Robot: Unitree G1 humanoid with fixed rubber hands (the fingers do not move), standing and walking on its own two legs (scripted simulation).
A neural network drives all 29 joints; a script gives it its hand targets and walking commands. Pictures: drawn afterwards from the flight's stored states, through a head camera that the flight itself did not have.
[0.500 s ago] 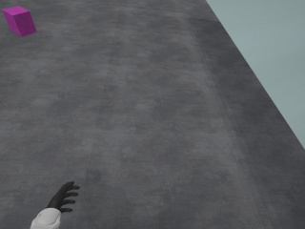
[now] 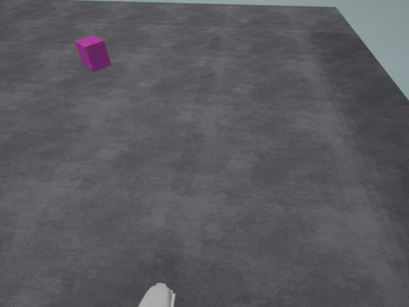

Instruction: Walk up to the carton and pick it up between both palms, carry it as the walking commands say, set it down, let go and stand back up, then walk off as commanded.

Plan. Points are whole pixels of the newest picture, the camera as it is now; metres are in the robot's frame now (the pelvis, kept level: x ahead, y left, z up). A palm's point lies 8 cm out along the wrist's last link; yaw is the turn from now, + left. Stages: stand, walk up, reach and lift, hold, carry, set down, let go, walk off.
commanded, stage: walk up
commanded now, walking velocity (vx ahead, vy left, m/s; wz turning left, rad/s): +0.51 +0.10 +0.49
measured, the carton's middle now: (93, 53) +2.49 +1.18 -0.63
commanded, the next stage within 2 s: none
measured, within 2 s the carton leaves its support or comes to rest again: neither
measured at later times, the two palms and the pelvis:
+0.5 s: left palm (70, 174) +0.45 +0.37 -0.03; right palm (295, 254) +0.26 -0.20 -0.08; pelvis +0.28 +0.08 +0.03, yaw +14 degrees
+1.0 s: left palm (56, 218) +0.35 +0.38 -0.08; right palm (209, 132) +0.73 +0.00 -0.13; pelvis +0.53 +0.17 +0.01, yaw +20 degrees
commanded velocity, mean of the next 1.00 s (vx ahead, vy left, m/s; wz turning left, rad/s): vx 0.51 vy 0.06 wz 0.32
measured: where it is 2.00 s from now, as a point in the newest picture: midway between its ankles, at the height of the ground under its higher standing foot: (142, 182)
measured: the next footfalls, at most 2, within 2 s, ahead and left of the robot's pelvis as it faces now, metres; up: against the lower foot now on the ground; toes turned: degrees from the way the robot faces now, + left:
left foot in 0.12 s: +0.22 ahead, +0.19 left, +0.00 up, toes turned -2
right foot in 0.58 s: +0.45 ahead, -0.01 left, +0.00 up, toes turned +10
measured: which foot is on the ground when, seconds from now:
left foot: up 0.00-0.10, down 0.12-0.58, up 0.60-1.00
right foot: down 0.00-0.10, up 0.12-0.56, down 0.58-1.00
